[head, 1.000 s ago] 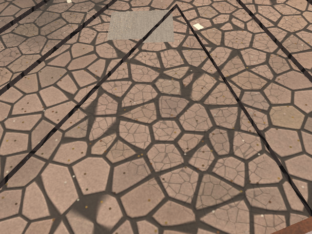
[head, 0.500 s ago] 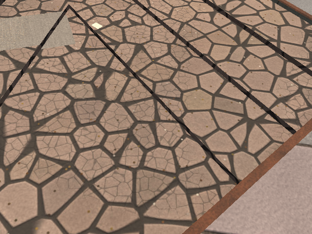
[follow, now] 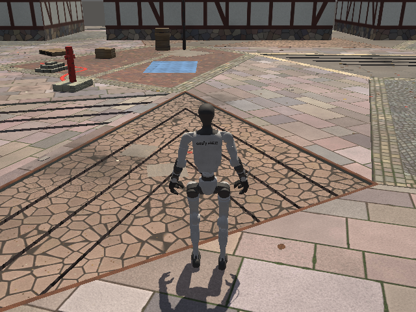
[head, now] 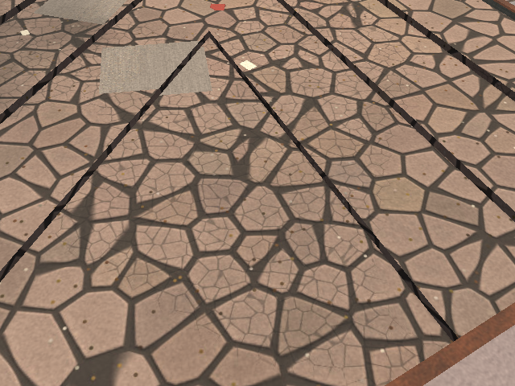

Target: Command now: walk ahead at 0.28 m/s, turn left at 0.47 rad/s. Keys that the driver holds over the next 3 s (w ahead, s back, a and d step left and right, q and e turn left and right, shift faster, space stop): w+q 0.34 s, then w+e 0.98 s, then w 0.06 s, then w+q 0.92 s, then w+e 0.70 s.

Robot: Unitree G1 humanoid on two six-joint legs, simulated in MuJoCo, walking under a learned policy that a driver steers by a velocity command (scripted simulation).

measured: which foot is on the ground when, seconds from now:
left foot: up 0.00-0.04, down 0.06-0.54, up 0.56-1.00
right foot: down 0.00-0.06, up 0.08-0.52, down 0.54-1.00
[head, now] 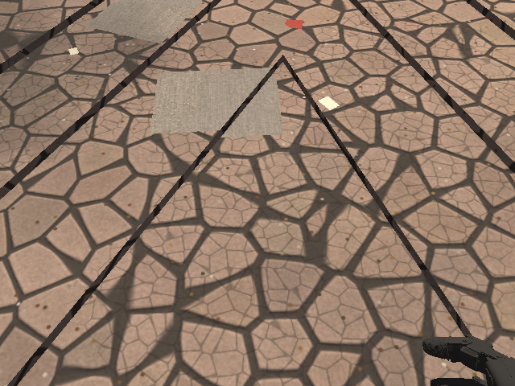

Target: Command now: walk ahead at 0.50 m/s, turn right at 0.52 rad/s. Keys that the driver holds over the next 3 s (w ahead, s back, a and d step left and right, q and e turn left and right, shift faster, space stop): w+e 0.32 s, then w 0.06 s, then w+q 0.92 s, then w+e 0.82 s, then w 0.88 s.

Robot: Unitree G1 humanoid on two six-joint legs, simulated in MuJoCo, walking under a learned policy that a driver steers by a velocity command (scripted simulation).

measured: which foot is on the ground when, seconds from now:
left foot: up 0.00-0.00, down 0.02-0.46, up 0.48-0.96, down 0.98-1.00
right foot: down 0.00-0.00, up 0.02-0.42, down 0.44-1.00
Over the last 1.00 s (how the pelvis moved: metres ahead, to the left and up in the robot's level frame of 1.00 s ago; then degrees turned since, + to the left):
0.49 0.11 -0.08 -2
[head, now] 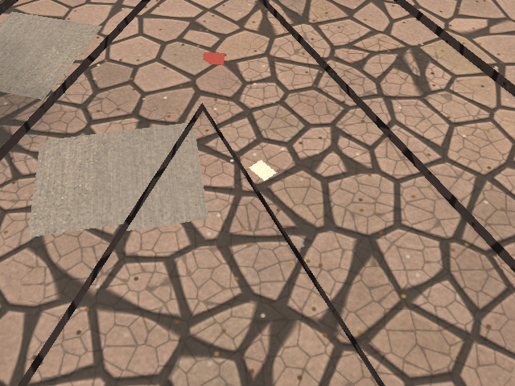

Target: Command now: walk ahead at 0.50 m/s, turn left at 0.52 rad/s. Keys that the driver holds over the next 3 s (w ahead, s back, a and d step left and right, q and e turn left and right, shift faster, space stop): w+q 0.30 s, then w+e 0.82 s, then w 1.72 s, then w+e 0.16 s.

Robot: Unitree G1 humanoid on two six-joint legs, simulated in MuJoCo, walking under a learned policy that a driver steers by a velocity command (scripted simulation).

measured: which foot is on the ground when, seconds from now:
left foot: down 0.00-0.54, up 0.56-1.00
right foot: down 0.00-0.00, up 0.02-0.50, down 0.52-1.00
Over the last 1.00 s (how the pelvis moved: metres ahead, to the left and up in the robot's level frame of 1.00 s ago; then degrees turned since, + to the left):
0.54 -0.03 -0.09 0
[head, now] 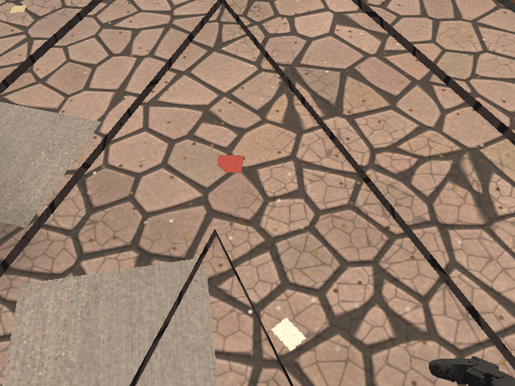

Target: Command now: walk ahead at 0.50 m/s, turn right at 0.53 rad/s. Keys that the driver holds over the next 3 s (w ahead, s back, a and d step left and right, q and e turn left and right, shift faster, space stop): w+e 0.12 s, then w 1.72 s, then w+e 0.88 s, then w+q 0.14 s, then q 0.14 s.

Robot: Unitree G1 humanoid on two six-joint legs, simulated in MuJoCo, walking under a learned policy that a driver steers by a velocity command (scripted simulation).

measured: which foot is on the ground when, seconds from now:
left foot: up 0.00-0.04, down 0.06-0.56, up 0.58-1.00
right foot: down 0.00-0.08, up 0.10-0.52, down 0.54-1.00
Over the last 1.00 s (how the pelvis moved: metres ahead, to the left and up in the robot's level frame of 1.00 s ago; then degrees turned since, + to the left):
0.53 0.03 0.02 -3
